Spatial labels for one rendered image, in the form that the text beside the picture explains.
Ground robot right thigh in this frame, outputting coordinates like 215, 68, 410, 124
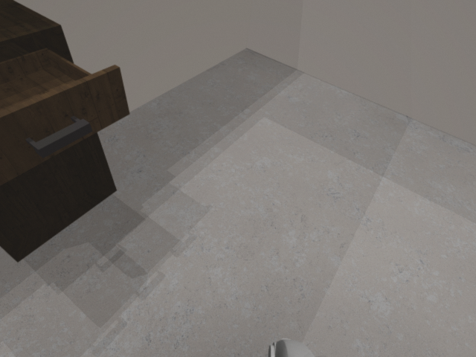
268, 339, 314, 357

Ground cabinet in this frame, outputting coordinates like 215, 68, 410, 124
0, 0, 117, 262

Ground handle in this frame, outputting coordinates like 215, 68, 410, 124
25, 116, 93, 158

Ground drawer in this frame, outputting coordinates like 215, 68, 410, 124
0, 48, 129, 186

